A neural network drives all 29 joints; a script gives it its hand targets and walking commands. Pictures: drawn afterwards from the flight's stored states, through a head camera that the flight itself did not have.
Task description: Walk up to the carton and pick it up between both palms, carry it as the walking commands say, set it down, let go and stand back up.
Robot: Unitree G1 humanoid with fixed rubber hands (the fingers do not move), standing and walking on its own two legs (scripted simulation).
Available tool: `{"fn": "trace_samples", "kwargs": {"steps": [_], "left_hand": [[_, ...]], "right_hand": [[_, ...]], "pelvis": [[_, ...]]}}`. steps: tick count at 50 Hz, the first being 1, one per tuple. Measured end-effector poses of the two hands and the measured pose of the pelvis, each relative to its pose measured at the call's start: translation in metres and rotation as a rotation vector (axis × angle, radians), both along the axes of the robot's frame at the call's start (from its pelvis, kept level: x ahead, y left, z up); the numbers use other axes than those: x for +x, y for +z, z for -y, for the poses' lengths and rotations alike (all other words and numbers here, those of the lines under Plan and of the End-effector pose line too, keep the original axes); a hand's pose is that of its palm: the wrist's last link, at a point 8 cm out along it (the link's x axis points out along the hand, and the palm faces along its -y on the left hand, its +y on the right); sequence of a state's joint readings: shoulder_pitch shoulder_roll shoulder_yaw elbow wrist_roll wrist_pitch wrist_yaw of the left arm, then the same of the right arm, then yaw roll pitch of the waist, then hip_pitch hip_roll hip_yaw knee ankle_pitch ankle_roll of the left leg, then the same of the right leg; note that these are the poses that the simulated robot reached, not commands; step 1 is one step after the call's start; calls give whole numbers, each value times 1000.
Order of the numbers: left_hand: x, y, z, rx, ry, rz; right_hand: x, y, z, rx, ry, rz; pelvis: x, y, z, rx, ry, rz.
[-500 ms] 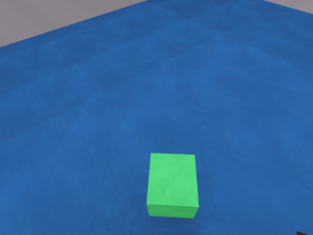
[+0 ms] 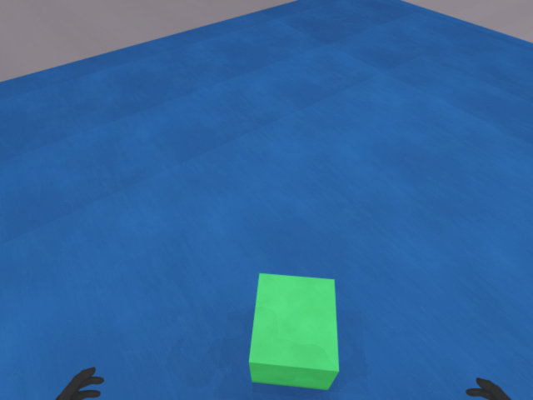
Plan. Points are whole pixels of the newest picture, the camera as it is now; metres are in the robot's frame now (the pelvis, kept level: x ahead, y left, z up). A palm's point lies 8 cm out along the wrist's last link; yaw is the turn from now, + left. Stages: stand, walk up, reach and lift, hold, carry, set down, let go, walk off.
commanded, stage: walk up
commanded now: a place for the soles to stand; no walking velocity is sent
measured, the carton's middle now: (293, 330) +0.46 -0.05 -0.65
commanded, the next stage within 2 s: reach and lift in 0.68 s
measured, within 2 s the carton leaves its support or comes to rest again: neither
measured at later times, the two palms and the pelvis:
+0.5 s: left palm out of the picture +0.11 +0.32 -0.09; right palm out of the picture +0.13 -0.33 -0.08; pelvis +0.01 -0.01 +0.01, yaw +2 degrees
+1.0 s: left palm (98, 371) +0.19 +0.30 -0.09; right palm out of the picture +0.17 -0.32 -0.09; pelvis -0.02 -0.01 -0.01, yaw -7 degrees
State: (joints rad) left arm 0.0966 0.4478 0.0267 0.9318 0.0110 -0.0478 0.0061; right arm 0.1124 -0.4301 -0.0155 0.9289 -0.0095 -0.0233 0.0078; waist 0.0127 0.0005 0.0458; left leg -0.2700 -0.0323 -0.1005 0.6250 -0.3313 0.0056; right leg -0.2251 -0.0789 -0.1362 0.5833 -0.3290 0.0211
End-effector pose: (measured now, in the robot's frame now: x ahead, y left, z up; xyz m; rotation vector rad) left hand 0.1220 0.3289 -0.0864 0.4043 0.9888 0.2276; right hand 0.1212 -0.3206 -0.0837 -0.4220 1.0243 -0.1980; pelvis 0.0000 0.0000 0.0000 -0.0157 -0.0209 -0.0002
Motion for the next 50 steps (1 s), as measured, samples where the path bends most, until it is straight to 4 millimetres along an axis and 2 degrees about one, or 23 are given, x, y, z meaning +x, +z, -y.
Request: {"fn": "trace_samples", "kwargs": {"steps": [5,14,34,40,46,50], "left_hand": [[-7,-2,-1,-8,27,-37],[-17,-6,10,-30,56,-76],[-12,-4,10,-30,89,-75],[29,8,28,-45,-5,21],[56,6,29,-39,-19,36],[71,-1,32,-58,-10,54]], "right_hand": [[0,0,2,-7,3,-12],[3,1,7,-6,2,-36],[9,-2,8,-8,11,-59],[31,12,1,50,-37,64],[28,-1,0,50,-34,7],[46,-10,-2,56,-29,28]], "pelvis": [[1,2,2,1,2,4],[5,6,9,3,16,9],[10,6,12,6,33,15],[-3,2,13,4,-49,-51],[-15,-6,13,17,-111,-106],[-21,-15,10,25,-129,-137]]}}
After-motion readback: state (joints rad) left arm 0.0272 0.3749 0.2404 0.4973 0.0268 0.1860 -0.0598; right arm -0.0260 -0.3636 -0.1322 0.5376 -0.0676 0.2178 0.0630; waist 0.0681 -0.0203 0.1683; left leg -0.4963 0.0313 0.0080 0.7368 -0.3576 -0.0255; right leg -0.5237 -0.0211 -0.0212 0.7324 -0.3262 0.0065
